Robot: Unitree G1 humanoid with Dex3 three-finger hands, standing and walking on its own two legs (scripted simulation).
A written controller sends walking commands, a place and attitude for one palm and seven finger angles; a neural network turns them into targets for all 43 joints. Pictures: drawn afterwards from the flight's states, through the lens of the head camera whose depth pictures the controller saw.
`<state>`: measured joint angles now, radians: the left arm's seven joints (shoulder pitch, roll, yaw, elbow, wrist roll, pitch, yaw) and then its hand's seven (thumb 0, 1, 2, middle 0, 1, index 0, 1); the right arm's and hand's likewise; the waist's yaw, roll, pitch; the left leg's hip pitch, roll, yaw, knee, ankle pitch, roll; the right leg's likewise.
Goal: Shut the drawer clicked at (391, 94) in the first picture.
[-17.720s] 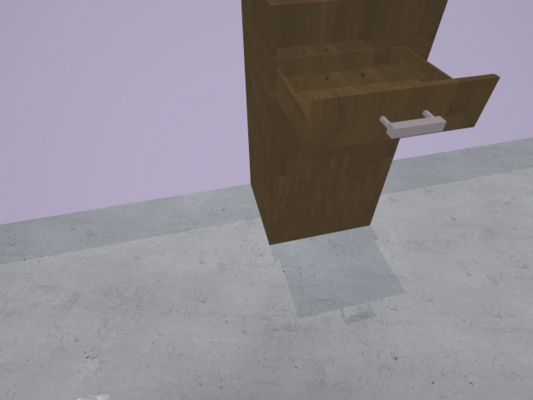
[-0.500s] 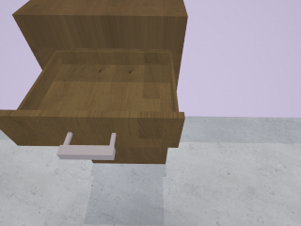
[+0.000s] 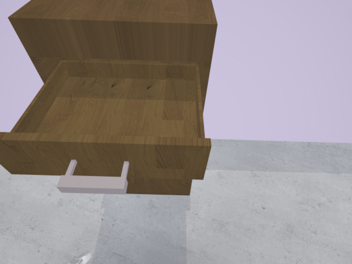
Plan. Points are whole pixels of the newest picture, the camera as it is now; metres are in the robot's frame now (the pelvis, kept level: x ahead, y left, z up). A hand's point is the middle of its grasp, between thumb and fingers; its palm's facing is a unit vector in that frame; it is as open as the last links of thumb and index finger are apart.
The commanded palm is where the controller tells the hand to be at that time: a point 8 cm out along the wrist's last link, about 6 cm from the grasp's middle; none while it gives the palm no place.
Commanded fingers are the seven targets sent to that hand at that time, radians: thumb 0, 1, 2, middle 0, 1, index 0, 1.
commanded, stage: raise the hand and make a fist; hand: left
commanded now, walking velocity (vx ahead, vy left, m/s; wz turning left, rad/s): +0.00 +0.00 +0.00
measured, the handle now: (96, 174) +0.28 +0.19 +0.07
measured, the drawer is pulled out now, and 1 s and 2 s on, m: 0.30 0.30 0.30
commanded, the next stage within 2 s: bring the fist close to the handle in 1.82 s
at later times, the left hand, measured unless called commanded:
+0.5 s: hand out of the picture +0.11 +0.17 +0.04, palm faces +0.11 -0.99 -0.07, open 5.1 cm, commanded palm +0.09 +0.23 +0.02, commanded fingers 0.00 0.90 0.90 -0.80 -0.95 -0.80 -0.95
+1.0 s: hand out of the picture +0.11 +0.18 +0.08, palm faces +0.02 -1.00 -0.05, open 3.2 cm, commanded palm +0.06 +0.23 +0.10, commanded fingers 0.00 0.90 0.90 -1.30 -1.49 -1.30 -1.49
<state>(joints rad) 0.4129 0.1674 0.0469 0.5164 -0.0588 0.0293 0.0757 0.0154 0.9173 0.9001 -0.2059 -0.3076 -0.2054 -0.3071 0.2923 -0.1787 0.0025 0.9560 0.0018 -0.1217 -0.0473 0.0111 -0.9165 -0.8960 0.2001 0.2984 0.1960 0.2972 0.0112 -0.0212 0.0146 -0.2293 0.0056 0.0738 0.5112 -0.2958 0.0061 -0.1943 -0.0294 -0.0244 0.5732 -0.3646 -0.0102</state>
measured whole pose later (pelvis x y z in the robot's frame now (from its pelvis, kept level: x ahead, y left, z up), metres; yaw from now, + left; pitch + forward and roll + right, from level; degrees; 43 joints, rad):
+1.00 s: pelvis -0.04 +0.01 -0.03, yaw +3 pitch +4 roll -1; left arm 0.68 0.21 0.08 -0.41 -0.25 -0.25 -0.24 0.02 0.90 0.90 -1.11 -1.29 -1.10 -1.29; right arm 0.24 -0.25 -0.01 0.58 0.05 -0.36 -0.05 0.02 -0.91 -0.90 0.20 0.30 0.19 0.30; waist 0.04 0.04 -0.09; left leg -0.52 0.01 0.02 0.83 -0.38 0.02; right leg -0.40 -0.03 -0.08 0.79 -0.45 0.01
